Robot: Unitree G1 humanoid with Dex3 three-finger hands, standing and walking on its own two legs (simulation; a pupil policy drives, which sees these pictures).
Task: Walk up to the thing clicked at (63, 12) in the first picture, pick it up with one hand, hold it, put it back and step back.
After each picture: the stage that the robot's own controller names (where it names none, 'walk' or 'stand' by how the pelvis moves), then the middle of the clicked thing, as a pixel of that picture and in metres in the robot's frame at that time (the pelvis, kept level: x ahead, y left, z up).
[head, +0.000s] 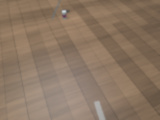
stand; (64, 14) +2.16 +0.29 -0.72
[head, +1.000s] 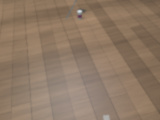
walk; (79, 15) +2.03 +0.20 -0.71
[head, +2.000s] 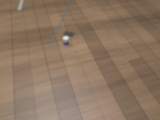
walk; (66, 41) +1.41 +0.25 -0.69
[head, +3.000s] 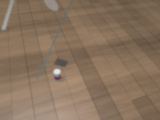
walk; (57, 75) +0.96 +0.21 -0.71
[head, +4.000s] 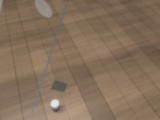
walk; (55, 106) +0.60 +0.20 -0.71
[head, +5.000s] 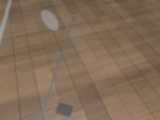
stand; out of the picture +0.41 +0.17 -0.70
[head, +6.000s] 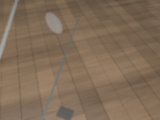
stand; out of the picture +0.39 +0.18 -0.72
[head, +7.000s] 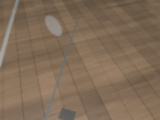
stand; out of the picture +0.39 +0.18 -0.73
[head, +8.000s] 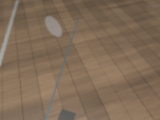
stand; out of the picture +0.39 +0.18 -0.73
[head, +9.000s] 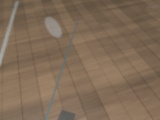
stand; out of the picture +0.38 +0.18 -0.73
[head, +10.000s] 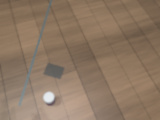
go down; (49, 99) +0.43 +0.17 -0.56
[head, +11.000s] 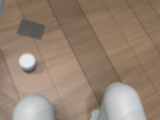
go down; (28, 64) +0.48 +0.19 -0.32
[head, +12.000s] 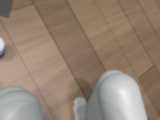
close in; out of the picture +0.48 +0.21 -0.26
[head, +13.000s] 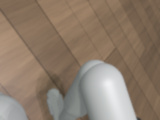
close; out of the picture +0.47 +0.25 -0.24
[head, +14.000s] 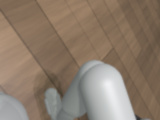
lift; out of the picture +0.46 +0.24 -0.24
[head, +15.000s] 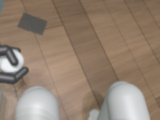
lift; (12, 66) +0.39 +0.23 -0.11
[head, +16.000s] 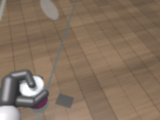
hold; (35, 95) +0.33 +0.17 +0.03
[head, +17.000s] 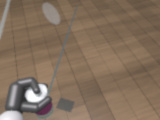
hold; (40, 102) +0.32 +0.16 -0.01
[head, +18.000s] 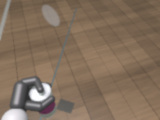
crouch; (44, 101) +0.32 +0.15 -0.01
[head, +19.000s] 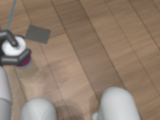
crouch; (19, 54) +0.46 +0.18 -0.11
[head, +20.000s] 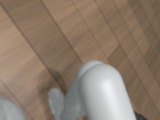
lower; out of the picture +0.46 +0.26 -0.24
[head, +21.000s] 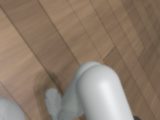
lower; out of the picture +0.46 +0.26 -0.25
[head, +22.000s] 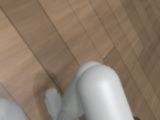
lower; out of the picture +0.46 +0.26 -0.25
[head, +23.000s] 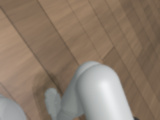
lower; out of the picture +0.46 +0.26 -0.25
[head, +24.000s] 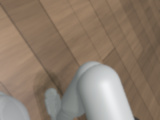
loosen; out of the picture +0.46 +0.24 -0.25
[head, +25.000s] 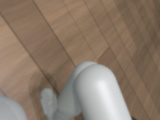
withdraw; out of the picture +0.45 +0.24 -0.26
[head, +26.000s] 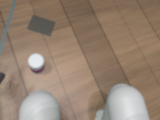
walk; (36, 64) +0.47 +0.18 -0.31
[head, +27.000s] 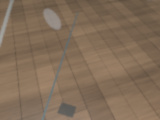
stand; out of the picture +0.38 +0.14 -0.65
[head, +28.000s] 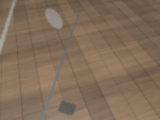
stand; out of the picture +0.40 +0.16 -0.67
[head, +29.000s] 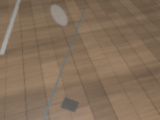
stand; out of the picture +0.40 +0.16 -0.68
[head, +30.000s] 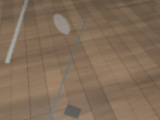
walk; out of the picture +0.40 +0.16 -0.72
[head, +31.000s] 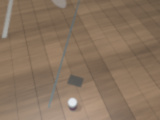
walk; (72, 104) +0.54 +0.09 -0.70
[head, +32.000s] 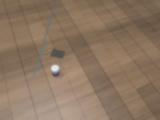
walk; (55, 71) +0.81 +0.22 -0.70
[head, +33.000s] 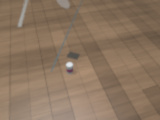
stand; (69, 68) +1.06 +0.16 -0.70
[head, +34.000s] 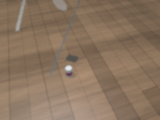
stand; (68, 71) +1.03 +0.16 -0.73
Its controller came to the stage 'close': yes
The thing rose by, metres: 0.71
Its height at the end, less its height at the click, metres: +0.00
